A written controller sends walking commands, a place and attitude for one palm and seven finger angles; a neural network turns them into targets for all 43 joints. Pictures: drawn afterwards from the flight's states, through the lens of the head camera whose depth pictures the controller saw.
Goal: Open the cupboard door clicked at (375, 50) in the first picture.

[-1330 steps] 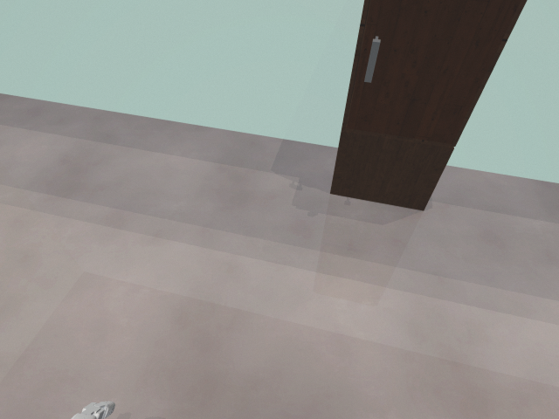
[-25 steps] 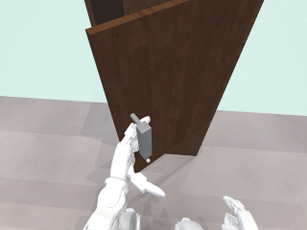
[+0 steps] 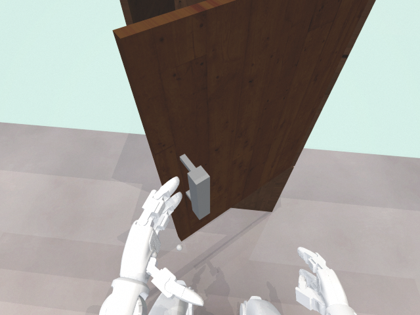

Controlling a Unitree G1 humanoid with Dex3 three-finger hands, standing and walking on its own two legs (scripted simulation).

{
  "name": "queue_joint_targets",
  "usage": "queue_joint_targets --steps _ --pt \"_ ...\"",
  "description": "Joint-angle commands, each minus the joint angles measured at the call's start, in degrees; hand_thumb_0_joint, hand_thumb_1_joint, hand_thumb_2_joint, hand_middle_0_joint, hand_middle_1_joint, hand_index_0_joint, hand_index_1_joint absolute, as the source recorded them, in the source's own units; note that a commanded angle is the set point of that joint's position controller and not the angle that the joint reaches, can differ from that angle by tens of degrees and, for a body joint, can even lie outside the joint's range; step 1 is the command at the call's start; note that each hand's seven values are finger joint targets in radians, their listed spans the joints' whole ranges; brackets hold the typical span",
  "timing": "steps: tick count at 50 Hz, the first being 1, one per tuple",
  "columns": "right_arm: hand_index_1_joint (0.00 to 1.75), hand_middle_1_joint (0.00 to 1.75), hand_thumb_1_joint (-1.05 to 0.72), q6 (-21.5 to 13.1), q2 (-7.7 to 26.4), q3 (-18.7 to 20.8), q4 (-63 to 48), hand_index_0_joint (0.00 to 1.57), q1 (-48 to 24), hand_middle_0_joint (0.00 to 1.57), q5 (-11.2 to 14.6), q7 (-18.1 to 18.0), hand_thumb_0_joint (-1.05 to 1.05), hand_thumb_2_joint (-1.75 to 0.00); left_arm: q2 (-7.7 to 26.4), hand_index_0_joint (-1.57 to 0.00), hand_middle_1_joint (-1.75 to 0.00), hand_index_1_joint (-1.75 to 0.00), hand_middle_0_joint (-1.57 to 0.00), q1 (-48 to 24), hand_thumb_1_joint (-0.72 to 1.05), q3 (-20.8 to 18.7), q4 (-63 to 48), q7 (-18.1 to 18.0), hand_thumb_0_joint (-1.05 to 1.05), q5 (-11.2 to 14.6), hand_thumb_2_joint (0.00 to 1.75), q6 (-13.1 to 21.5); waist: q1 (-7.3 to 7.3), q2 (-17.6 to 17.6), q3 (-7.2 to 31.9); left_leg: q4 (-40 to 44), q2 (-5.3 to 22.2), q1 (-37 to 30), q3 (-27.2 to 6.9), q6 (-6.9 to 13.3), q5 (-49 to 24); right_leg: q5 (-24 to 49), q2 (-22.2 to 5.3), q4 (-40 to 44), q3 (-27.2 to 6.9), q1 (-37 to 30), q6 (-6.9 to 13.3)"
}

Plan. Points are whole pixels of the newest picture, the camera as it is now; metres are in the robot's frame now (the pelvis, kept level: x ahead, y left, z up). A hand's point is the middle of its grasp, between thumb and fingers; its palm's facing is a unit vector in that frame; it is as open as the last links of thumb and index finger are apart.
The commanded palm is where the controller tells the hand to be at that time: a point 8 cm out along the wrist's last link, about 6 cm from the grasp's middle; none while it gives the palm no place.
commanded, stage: slide the hand sideways off the handle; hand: left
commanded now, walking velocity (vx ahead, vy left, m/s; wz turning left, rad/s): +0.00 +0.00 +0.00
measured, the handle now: (193, 187) +0.33 +0.06 +0.06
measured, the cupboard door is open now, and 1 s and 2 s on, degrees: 42 41 41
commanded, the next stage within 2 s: draw the hand back to the body in 0.34 s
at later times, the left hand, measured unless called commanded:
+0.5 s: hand (156, 264) +0.20 +0.10 +0.05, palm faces -0.10 -0.99 -0.03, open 16.3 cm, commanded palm +0.19 +0.17 +0.07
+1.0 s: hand (88, 251) +0.19 +0.17 +0.14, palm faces +0.00 -0.99 -0.16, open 16.0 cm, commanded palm +0.17 +0.23 +0.16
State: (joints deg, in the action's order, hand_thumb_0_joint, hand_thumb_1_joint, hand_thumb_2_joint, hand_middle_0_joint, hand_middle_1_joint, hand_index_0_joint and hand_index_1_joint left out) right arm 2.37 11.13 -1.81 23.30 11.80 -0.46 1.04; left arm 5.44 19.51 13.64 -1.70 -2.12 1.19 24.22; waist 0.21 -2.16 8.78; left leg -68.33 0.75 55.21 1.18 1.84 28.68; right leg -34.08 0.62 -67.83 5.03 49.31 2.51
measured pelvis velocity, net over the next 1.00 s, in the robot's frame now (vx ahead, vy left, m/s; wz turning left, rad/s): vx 0.01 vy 0.00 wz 0.01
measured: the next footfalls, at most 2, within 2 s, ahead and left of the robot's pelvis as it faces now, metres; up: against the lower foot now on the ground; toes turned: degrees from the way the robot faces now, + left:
none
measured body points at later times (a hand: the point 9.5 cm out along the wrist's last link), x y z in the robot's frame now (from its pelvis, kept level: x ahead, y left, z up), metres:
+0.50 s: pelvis +0.00 -0.02 -0.01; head +0.06 -0.03 +0.44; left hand +0.20 +0.16 +0.05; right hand +0.19 -0.25 -0.09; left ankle +0.04 +0.10 -0.64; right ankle -0.01 -0.10 -0.64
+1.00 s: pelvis +0.01 +0.00 +0.04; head +0.02 -0.01 +0.49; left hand +0.19 +0.22 +0.16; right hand +0.20 -0.23 -0.02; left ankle +0.04 +0.10 -0.64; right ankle -0.01 -0.10 -0.64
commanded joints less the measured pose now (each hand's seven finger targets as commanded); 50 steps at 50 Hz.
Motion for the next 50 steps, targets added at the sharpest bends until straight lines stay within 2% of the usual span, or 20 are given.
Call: queue_joint_targets --steps 1,2,5,11,16,17,18,19,22,25,27,31,35,39,42,44,47,48,49,50 --pt "0.3 0.3 -0.9 -3.1 6.5 3.5 -9.1 0.2 -1.5 0.2 0.2 -0.8 0.0 -0.9 2.2 -0.15 -0.3 -0.3 -0.15 1.9 -0.5 -6.7 -13.7 0.1 0.0 2.3 0.3 2.7 -0.07 2.9 14.0 9.1 -1.1 -13.6 -3.5 -0.5 -12.9 19.2 0.9 10.9 -3.5 -5.8 -0.4" --pt "0.3 0.3 -0.9 -3.1 6.6 3.5 -9.3 0.2 -1.5 0.2 0.3 -0.8 0.0 -0.9 2.7 -0.15 -0.3 -0.3 -0.15 3.0 -0.5 -7.2 -14.6 0.4 0.0 2.7 0.3 2.6 0.12 2.0 13.8 9.2 -1.1 -13.6 -3.4 -0.6 -12.9 19.3 0.9 10.8 -3.4 -5.7 -0.4" --pt "0.3 0.3 -0.9 -3.3 6.6 3.6 -8.9 0.2 -1.4 0.2 0.4 -1.3 0.0 -0.9 4.3 -0.15 -0.3 -0.3 -0.15 4.5 -0.5 -9.9 -13.9 1.5 0.0 4.1 0.3 2.2 -0.29 4.5 12.2 8.2 -1.2 -11.2 -3.1 -0.5 -12.4 20.5 0.8 11.8 -4.6 -7.2 -0.8" --pt "0.3 0.3 -0.9 -4.4 6.6 4.0 -8.7 0.2 -1.4 0.2 0.5 -1.7 0.0 -0.9 5.9 -0.15 -0.3 -0.3 -0.15 6.8 -0.5 -11.7 -16.6 4.6 0.0 5.9 0.3 4.4 -0.71 2.7 11.6 6.8 -1.4 -9.8 -2.9 -0.6 -12.1 21.7 0.3 11.6 -5.6 -6.6 -1.4" --pt "0.3 0.3 -0.9 -5.8 7.0 4.3 -8.3 0.2 -1.2 0.2 0.8 -2.4 0.0 -0.9 6.0 -0.15 -0.3 -0.3 -0.15 7.3 -0.5 -10.6 -18.4 9.1 0.0 8.0 0.3 6.3 -2.17 3.1 12.3 4.6 -1.4 -7.9 -3.1 -0.4 -11.3 22.3 -0.5 11.8 -7.5 -6.2 -2.4" --pt "0.3 0.3 -0.9 -6.0 7.2 4.4 -8.1 0.2 -1.0 0.2 0.9 -2.6 0.0 -0.9 6.7 -0.15 -0.3 -0.3 -0.15 8.2 -0.5 -11.5 -17.7 9.9 0.0 8.4 0.3 6.2 -2.06 2.9 12.2 4.3 -1.3 -7.4 -3.2 -0.4 -11.0 21.9 -0.5 11.9 -7.7 -5.9 -2.4" --pt "0.3 0.3 -0.9 -6.3 7.4 4.2 -8.0 0.2 -0.9 0.2 0.8 -2.8 0.0 -0.9 6.3 -0.15 -0.3 -0.3 -0.15 6.5 -0.5 -10.4 -18.1 10.6 0.0 8.7 0.3 6.2 -2.79 2.6 11.8 3.8 -1.3 -7.0 -3.2 -0.3 -10.4 21.0 -0.7 12.1 -8.0 -5.2 -2.6" --pt "0.3 0.3 -0.9 -6.4 7.4 4.4 -7.9 0.2 -0.8 0.2 0.9 -3.0 0.0 -0.9 7.4 -0.15 -0.3 -0.3 -0.15 6.8 -0.5 -11.9 -17.6 10.9 0.0 9.1 0.3 6.1 -2.54 3.4 11.4 3.5 -1.2 -6.2 -3.3 -0.4 -9.6 19.4 -0.7 12.4 -8.4 -5.0 -2.6" --pt "0.3 0.3 -0.9 -6.9 7.7 4.3 -8.0 0.2 -1.1 0.2 0.9 -3.3 0.0 -0.9 7.2 -0.15 -0.3 -0.3 -0.15 4.7 -0.5 -11.5 -16.8 11.0 0.0 9.1 0.3 5.2 -2.74 3.7 10.0 3.2 -1.2 -5.1 -3.3 -0.2 -7.5 13.9 -0.7 13.0 -8.6 -3.1 -2.3" --pt "0.3 0.3 -0.9 -6.7 7.7 4.6 -9.1 0.2 -1.0 0.2 1.2 -3.8 0.0 -0.9 13.1 -0.15 -0.3 -0.3 -0.15 5.4 -0.5 -17.5 -23.8 9.1 0.0 9.5 0.3 4.0 0.15 1.3 16.2 5.5 -1.2 -9.2 -2.9 0.0 -10.1 15.2 -0.4 13.6 -8.8 -8.1 -1.9" --pt "0.3 0.3 -0.9 -6.2 6.8 4.4 -9.6 0.2 -0.7 0.2 1.7 -3.9 0.0 -0.9 14.1 -0.15 -0.3 -0.3 -0.15 9.3 -0.5 -20.1 -25.9 8.2 0.0 10.3 0.3 2.2 1.23 0.8 17.4 7.9 -1.4 -11.9 -2.5 -0.1 -12.3 19.3 -0.4 14.8 -8.4 -12.3 -2.1" --pt "0.3 0.3 -0.9 -5.5 6.7 3.9 -9.7 0.2 -1.3 0.2 2.6 -4.4 0.0 -0.9 11.7 -0.15 -0.3 -0.3 -0.15 11.7 -0.5 -18.9 -24.9 8.8 0.0 11.3 0.3 -1.8 -0.2 1.8 11.8 11.0 -1.5 -14.1 -2.6 -0.1 -12.1 20.9 -0.2 18.1 -7.2 -13.2 -3.0" --pt "0.3 0.3 -0.9 -5.9 7.9 3.3 -9.4 0.2 -1.3 0.2 2.9 -4.9 0.0 -0.9 9.4 -0.15 -0.3 -0.3 -0.15 11.4 -0.5 -16.1 -20.9 11.6 0.0 12.4 0.3 -4.9 -2.61 5.4 3.6 13.5 -1.3 -14.6 -3.5 0.1 -8.3 14.6 -0.1 22.3 -6.3 -11.0 -3.2" --pt "0.3 0.3 -0.9 -7.1 8.5 3.2 -9.9 0.2 -0.8 0.2 2.9 -5.5 0.0 -0.9 13.4 -0.15 -0.3 -0.3 -0.15 10.6 -0.5 -19.6 -24.3 13.8 0.0 13.5 0.3 -4.5 -1.73 4.1 4.3 15.6 -1.3 -17.9 -3.7 0.2 -8.9 13.5 0.1 23.4 -5.8 -12.2 -2.8" --pt "0.3 0.3 -0.9 -8.1 7.9 2.9 -9.8 0.2 -0.7 0.2 3.0 -5.3 0.0 -0.9 15.8 -0.15 -0.3 -0.3 -0.15 10.8 -0.5 -22.4 -29.0 13.3 0.0 14.2 0.3 -3.2 -0.07 -1.9 6.6 18.0 -1.2 -22.6 -3.8 0.1 -12.5 17.1 1.0 22.3 -3.6 -14.3 -1.7" --pt "0.3 0.3 -0.9 -8.6 7.5 2.7 -9.8 0.2 -0.7 0.2 3.3 -5.0 0.0 -0.9 15.5 -0.15 -0.3 -0.3 -0.15 11.5 -0.43 -22.6 -31.1 12.8 0.0 14.6 0.33 -3.0 0.09 -3.5 6.2 19.5 -1.1 -24.7 -4.0 0.0 -13.4 17.8 1.5 22.3 -2.3 -14.4 -1.4" --pt "0.3 0.3 -0.9 -9.0 7.6 2.8 -9.3 0.2 -0.9 0.2 3.6 -4.8 0.0 -0.9 15.7 -0.16 -0.3 -0.3 -0.16 12.8 -0.32 -24.0 -30.7 12.7 0.0 15.1 0.37 -4.2 0.11 -2.8 5.3 20.8 -0.8 -26.0 -4.3 -0.1 -14.5 19.4 1.8 23.1 -1.6 -15.5 -1.4" --pt "0.3 0.3 -0.9 -7.5 7.6 2.7 -10.1 0.2 -1.6 0.2 3.1 -6.7 0.0 -0.9 22.5 -0.16 -0.3 -0.3 -0.16 16.1 -0.29 -25.0 -32.6 5.3 0.0 7.1 0.39 -9.3 3.52 -2.9 5.8 24.2 0.0 -27.2 -3.6 -0.1 -14.1 18.6 -0.3 27.2 -5.3 -17.3 -0.6" --pt "0.3 0.3 -0.9 -6.9 6.5 2.0 -10.5 0.2 -1.3 0.2 3.0 -7.3 0.0 -0.9 17.1 -0.16 -0.3 -0.3 -0.16 17.7 -0.26 -22.1 -33.2 2.0 0.0 6.3 0.4 -12.4 1.72 -2.3 2.4 25.2 -0.2 -27.7 -3.2 -0.1 -13.4 17.8 -0.6 28.8 -4.8 -17.6 -0.9" --pt "0.3 0.3 -0.9 -6.7 6.7 2.1 -10.2 0.2 -1.3 0.2 3.0 -7.5 0.0 -0.9 16.2 -0.16 -0.3 -0.3 -0.16 17.0 -0.22 -21.7 -33.2 0.3 0.0 5.7 0.42 -14.1 1.49 0.1 1.9 25.7 -0.1 -27.9 -3.6 -0.1 -12.9 17.2 -0.7 29.8 -4.5 -18.0 -1.0"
